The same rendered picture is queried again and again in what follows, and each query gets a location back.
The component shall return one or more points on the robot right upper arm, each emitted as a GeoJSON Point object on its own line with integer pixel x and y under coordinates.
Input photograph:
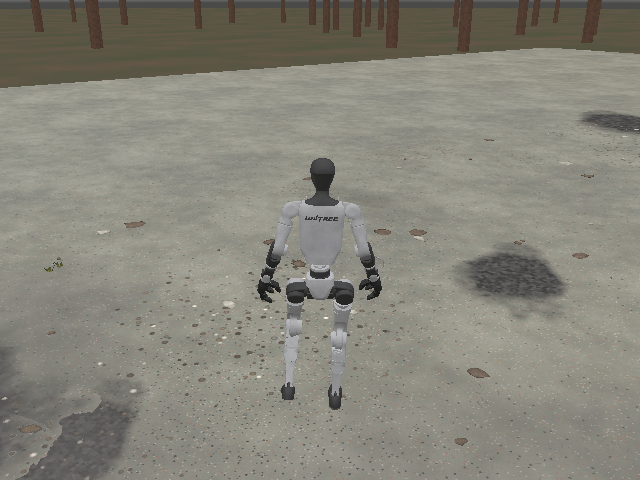
{"type": "Point", "coordinates": [352, 211]}

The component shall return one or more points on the robot right forearm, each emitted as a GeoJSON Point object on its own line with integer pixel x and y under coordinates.
{"type": "Point", "coordinates": [370, 266]}

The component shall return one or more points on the robot left hand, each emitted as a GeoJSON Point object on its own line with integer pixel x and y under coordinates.
{"type": "Point", "coordinates": [262, 287]}

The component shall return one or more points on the robot left upper arm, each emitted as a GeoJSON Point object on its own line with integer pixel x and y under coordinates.
{"type": "Point", "coordinates": [289, 211]}

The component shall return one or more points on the robot left forearm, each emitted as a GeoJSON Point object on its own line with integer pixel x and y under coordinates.
{"type": "Point", "coordinates": [270, 265]}

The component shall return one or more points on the robot right thigh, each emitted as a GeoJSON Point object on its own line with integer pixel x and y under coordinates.
{"type": "Point", "coordinates": [342, 303]}

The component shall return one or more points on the robot right hand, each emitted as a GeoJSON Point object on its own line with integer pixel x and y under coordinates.
{"type": "Point", "coordinates": [369, 285]}

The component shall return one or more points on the right robot foot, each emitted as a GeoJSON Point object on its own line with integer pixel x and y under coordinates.
{"type": "Point", "coordinates": [334, 401]}

